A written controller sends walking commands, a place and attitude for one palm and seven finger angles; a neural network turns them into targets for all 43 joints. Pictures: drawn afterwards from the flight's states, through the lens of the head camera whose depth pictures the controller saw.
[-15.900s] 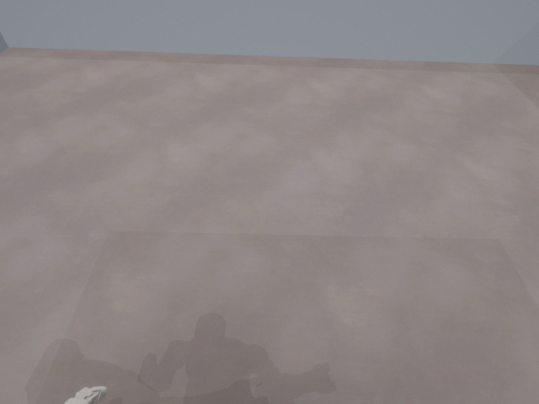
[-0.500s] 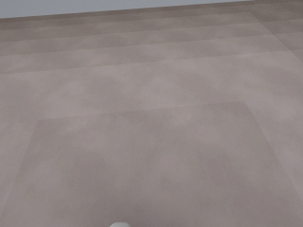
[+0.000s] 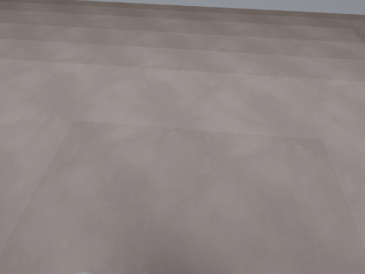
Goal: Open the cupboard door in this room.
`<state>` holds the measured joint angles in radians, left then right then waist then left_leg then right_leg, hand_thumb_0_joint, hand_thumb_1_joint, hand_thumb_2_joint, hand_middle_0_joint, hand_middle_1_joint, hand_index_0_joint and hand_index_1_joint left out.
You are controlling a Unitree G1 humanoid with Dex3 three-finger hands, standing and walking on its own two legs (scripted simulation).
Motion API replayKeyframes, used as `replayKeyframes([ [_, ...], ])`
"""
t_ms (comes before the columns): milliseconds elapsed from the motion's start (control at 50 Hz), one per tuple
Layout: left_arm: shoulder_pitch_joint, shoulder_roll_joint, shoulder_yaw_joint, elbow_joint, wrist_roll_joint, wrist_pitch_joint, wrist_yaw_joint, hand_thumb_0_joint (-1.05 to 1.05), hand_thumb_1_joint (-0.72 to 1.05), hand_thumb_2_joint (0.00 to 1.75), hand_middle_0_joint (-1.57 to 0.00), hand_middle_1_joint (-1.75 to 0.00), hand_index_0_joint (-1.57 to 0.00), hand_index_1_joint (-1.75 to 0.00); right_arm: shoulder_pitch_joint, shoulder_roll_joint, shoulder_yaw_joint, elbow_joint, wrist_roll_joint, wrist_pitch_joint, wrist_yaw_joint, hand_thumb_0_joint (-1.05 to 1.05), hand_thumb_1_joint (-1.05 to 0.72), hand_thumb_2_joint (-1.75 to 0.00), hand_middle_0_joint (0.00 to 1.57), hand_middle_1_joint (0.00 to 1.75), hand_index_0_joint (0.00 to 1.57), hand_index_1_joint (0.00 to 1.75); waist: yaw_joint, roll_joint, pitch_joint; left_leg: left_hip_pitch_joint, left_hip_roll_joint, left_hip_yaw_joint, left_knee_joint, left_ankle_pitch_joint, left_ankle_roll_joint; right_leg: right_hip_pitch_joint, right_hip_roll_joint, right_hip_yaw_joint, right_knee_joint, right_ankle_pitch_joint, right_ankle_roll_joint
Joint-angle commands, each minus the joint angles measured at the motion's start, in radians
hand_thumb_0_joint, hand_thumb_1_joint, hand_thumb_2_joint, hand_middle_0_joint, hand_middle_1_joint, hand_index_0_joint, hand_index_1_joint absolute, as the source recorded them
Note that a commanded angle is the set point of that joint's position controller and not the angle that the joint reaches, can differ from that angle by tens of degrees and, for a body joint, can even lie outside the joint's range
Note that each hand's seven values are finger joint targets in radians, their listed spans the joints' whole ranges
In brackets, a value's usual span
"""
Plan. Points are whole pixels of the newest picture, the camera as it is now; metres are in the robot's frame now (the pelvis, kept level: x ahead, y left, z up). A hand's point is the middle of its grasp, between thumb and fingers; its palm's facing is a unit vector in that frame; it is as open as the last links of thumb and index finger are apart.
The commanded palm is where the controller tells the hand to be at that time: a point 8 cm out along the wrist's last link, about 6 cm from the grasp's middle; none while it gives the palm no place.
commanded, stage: turn or walk to find it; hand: left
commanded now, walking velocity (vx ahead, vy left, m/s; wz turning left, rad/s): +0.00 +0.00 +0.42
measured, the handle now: out of the picture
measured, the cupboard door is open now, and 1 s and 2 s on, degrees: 0 0 0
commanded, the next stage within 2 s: none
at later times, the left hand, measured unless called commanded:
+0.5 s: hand out of the picture -0.04 +0.19 -0.17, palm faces +0.29 -0.93 -0.24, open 7.4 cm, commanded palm none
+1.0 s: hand out of the picture -0.04 +0.22 -0.15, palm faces +0.43 -0.86 -0.27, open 7.4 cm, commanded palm none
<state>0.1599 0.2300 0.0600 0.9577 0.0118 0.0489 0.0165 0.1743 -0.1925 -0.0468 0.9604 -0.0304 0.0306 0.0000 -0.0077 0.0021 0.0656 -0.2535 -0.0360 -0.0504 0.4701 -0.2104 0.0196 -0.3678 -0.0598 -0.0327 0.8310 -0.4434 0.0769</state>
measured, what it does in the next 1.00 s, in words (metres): steps on the spot, turning left: right foot, then left foot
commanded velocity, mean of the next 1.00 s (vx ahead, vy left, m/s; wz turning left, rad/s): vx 0.00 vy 0.00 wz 0.42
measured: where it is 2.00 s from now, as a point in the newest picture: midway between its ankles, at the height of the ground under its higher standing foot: outside the picture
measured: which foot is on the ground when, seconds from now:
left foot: down 0.00-0.08, up 0.10-0.52, down 0.54-1.00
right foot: up 0.00-0.06, down 0.08-0.54, up 0.56-1.00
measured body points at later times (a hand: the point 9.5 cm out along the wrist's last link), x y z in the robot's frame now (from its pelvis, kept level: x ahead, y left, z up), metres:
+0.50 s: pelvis -0.03 -0.02 -0.01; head +0.00 +0.00 +0.44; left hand -0.06 +0.23 -0.15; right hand +0.09 -0.25 -0.15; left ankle -0.08 +0.11 -0.72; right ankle -0.01 -0.12 -0.74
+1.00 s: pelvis -0.06 -0.02 +0.00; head -0.03 -0.01 +0.45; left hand -0.07 +0.26 -0.13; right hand +0.09 -0.22 -0.16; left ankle -0.08 +0.10 -0.74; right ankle -0.01 -0.14 -0.72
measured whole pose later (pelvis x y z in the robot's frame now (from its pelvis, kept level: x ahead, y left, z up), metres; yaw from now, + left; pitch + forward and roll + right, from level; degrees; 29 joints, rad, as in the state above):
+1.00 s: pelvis -0.06 -0.02 +0.00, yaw +25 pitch +0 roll +0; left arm 0.12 0.22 0.05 0.94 0.01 0.04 0.02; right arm 0.21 -0.19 -0.05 0.97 -0.03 0.03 0.00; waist -0.03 0.01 0.07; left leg -0.27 -0.05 -0.07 0.48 -0.20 0.02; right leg -0.33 -0.05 -0.03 0.75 -0.42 0.07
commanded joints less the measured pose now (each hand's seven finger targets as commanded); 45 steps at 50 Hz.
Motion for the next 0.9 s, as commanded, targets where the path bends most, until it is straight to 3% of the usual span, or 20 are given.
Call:
replayKeyframes([
  [0,0.070,0.067,0.011,-0.063,-0.008,-0.033,0.004,0.00,0.90,0.90,-0.20,-0.30,-0.20,-0.30,0.005,-0.207,-0.060,-0.067,0.005,-0.008,-0.012,0.00,-0.90,-0.90,0.20,0.30,0.20,0.30,0.016,0.156,-0.122,0.041,0.224,-0.259,-0.049,0.357,0.125,0.119,0.028,-0.024,-0.264,0.110,-0.010],
  [20,0.104,0.077,0.015,-0.052,-0.006,-0.039,0.007,0.00,0.90,0.90,-0.20,-0.30,-0.20,-0.30,-0.003,-0.192,-0.059,-0.070,0.011,-0.008,-0.010,0.00,-0.90,-0.90,0.20,0.30,0.20,0.30,0.035,0.118,-0.129,-0.036,0.191,-0.247,-0.008,0.278,0.092,0.230,0.017,-0.026,-0.392,0.218,-0.014],
  [40,0.138,0.122,0.022,-0.048,0.002,-0.050,0.011,0.00,0.90,0.90,-0.20,-0.30,-0.20,-0.30,0.004,-0.158,-0.055,-0.075,0.018,-0.009,-0.006,0.00,-0.90,-0.90,0.20,0.30,0.20,0.30,0.048,0.010,-0.150,-0.142,0.122,-0.186,0.077,0.128,0.036,0.353,-0.079,0.058,-0.494,0.268,-0.036],
  [60,0.150,0.211,0.041,-0.051,0.017,-0.058,0.019,0.00,0.90,0.90,-0.20,-0.30,-0.20,-0.30,0.009,-0.087,-0.044,-0.099,0.023,-0.010,-0.001,0.00,-0.90,-0.90,0.20,0.30,0.20,0.30,0.056,-0.276,-0.134,-0.325,-0.021,-0.026,0.285,-0.215,-0.037,0.429,-0.323,0.306,-0.535,0.345,-0.128],
  [80,0.139,0.228,0.043,-0.066,0.012,-0.053,0.020,0.00,0.90,0.90,-0.20,-0.30,-0.20,-0.30,-0.029,-0.129,-0.055,-0.114,0.016,0.000,-0.004,0.00,-0.90,-0.90,0.20,0.30,0.20,0.30,0.071,-0.255,-0.101,-0.314,-0.013,-0.022,0.487,-0.379,-0.044,0.287,-0.440,0.352,-0.553,0.438,-0.227],
  [100,0.083,0.188,0.044,-0.079,0.008,-0.054,0.024,0.00,0.90,0.90,-0.20,-0.30,-0.20,-0.30,-0.021,-0.144,-0.061,-0.094,0.010,0.014,-0.003,0.00,-0.90,-0.90,0.20,0.30,0.20,0.30,0.044,-0.197,-0.069,-0.301,0.015,-0.068,0.620,-0.330,-0.040,0.201,-0.394,0.290,-0.570,0.340,-0.246],
  [140,-0.011,0.145,0.028,-0.103,0.006,-0.052,0.020,0.00,0.90,0.90,-0.20,-0.30,-0.20,-0.30,0.018,-0.135,-0.067,-0.051,0.006,0.029,0.008,0.00,-0.90,-0.90,0.20,0.30,0.20,0.30,-0.002,-0.146,0.000,-0.300,0.034,-0.045,0.748,-0.228,-0.049,0.121,-0.300,0.178,-0.571,0.241,-0.204],
  [200,-0.022,0.114,0.019,-0.109,0.008,-0.062,0.019,0.00,0.90,0.90,-0.20,-0.30,-0.20,-0.30,0.069,-0.109,-0.058,-0.027,0.006,0.030,0.017,0.00,-0.90,-0.90,0.20,0.30,0.20,0.30,-0.019,-0.140,-0.014,-0.294,0.051,-0.002,0.752,-0.145,-0.074,0.163,-0.243,0.040,-0.538,0.342,-0.171],
  [300,0.080,0.140,0.026,-0.070,0.014,-0.062,0.019,0.00,0.90,0.90,-0.20,-0.30,-0.20,-0.30,-0.004,-0.103,-0.046,-0.038,0.010,0.026,0.015,0.00,-0.90,-0.90,0.20,0.30,0.20,0.30,0.033,-0.163,-0.026,-0.278,0.073,0.039,0.579,-0.204,-0.095,0.257,-0.280,0.023,-0.515,0.456,-0.201],
  [400,0.132,0.184,0.041,-0.042,0.021,-0.055,0.015,0.00,0.90,0.90,-0.20,-0.30,-0.20,-0.30,-0.057,-0.084,-0.027,-0.051,0.022,0.008,0.011,0.00,-0.90,-0.90,0.20,0.30,0.20,0.30,0.070,-0.204,-0.075,-0.174,0.066,0.106,0.318,-0.275,-0.082,0.319,-0.308,-0.001,-0.431,0.647,-0.227],
  [440,0.121,0.192,0.043,-0.036,0.019,-0.051,0.013,0.00,0.90,0.90,-0.20,-0.30,-0.20,-0.30,-0.026,-0.087,-0.025,-0.046,0.023,0.003,0.008,0.00,-0.90,-0.90,0.20,0.30,0.20,0.30,0.052,-0.200,-0.095,-0.111,0.054,0.131,0.223,-0.228,-0.074,0.304,-0.306,-0.017,-0.396,0.657,-0.210],
  [480,0.079,0.186,0.043,-0.035,0.012,-0.044,0.012,0.00,0.90,0.90,-0.20,-0.30,-0.20,-0.30,0.037,-0.098,-0.028,-0.030,0.022,-0.005,0.008,0.00,-0.90,-0.90,0.20,0.30,0.20,0.30,0.006,-0.172,-0.113,0.025,0.061,0.134,0.044,-0.072,-0.063,0.231,-0.287,-0.072,-0.320,0.552,-0.154],
  [500,0.078,0.163,0.040,-0.044,0.002,-0.037,0.010,0.00,0.90,0.90,-0.20,-0.30,-0.20,-0.30,0.077,-0.132,-0.034,-0.020,0.020,-0.015,0.009,0.00,-0.90,-0.90,0.20,0.30,0.20,0.30,-0.019,-0.059,-0.138,0.143,0.091,0.091,-0.072,0.059,-0.049,0.144,-0.249,-0.116,-0.212,0.451,-0.105],
  [520,0.097,0.101,0.030,-0.067,-0.005,-0.029,0.006,0.00,0.90,0.90,-0.20,-0.30,-0.20,-0.30,0.097,-0.226,-0.055,-0.025,0.011,-0.026,0.005,0.00,-0.90,-0.90,0.20,0.30,0.20,0.30,-0.029,0.216,-0.150,0.266,0.311,-0.212,-0.140,0.286,0.040,-0.087,-0.118,-0.165,-0.016,0.110,-0.029],
  [540,0.030,0.064,0.007,-0.098,0.001,-0.020,0.007,0.00,0.90,0.90,-0.20,-0.30,-0.20,-0.30,0.139,-0.290,-0.068,-0.016,0.012,-0.017,-0.003,0.00,-0.90,-0.90,0.20,0.30,0.20,0.30,-0.058,0.321,-0.114,0.225,0.438,-0.320,-0.160,0.532,0.137,-0.175,-0.055,-0.104,0.130,-0.213,-0.006],
  [560,0.009,0.083,0.012,-0.095,0.004,-0.012,0.008,0.00,0.90,0.90,-0.20,-0.30,-0.20,-0.30,0.134,-0.275,-0.065,-0.011,0.009,-0.013,-0.009,0.00,-0.90,-0.90,0.20,0.30,0.20,0.30,-0.055,0.210,-0.107,0.190,0.444,-0.268,-0.140,0.513,0.169,-0.160,-0.071,-0.037,0.213,-0.180,-0.021],
  [580,-0.003,0.076,0.015,-0.076,0.006,-0.003,0.010,0.00,0.90,0.90,-0.20,-0.30,-0.20,-0.30,0.097,-0.243,-0.054,-0.013,0.007,-0.018,-0.018,0.00,-0.90,-0.90,0.20,0.30,0.20,0.30,-0.042,0.273,-0.090,0.128,0.382,-0.239,-0.161,0.454,0.141,-0.156,-0.079,0.006,0.237,-0.125,-0.018],
  [620,-0.004,0.095,0.023,-0.053,0.004,-0.007,-0.001,0.00,0.90,0.90,-0.20,-0.30,-0.20,-0.30,0.019,-0.205,-0.040,-0.038,0.007,-0.019,-0.025,0.00,-0.90,-0.90,0.20,0.30,0.20,0.30,-0.016,0.214,-0.037,0.109,0.307,-0.174,-0.151,0.414,0.123,-0.175,-0.066,0.011,0.292,-0.012,-0.012],
  [680,0.033,0.093,0.022,-0.033,0.004,-0.015,-0.008,0.00,0.90,0.90,-0.20,-0.30,-0.20,-0.30,0.022,-0.194,-0.036,-0.044,0.014,-0.030,-0.024,0.00,-0.90,-0.90,0.20,0.30,0.20,0.30,0.003,0.133,-0.077,0.167,0.261,-0.122,-0.140,0.469,0.108,-0.176,-0.049,0.003,0.304,0.056,0.001],
  [880,-0.054,0.070,0.009,-0.089,-0.002,-0.017,0.002,0.00,0.90,0.90,-0.20,-0.30,-0.20,-0.30,0.068,-0.201,-0.054,-0.047,0.004,-0.017,-0.016,0.00,-0.90,-0.90,0.20,0.30,0.20,0.30,-0.031,0.146,-0.075,0.127,0.269,-0.262,-0.129,0.362,0.158,-0.084,-0.010,0.011,0.030,-0.016,0.006],
])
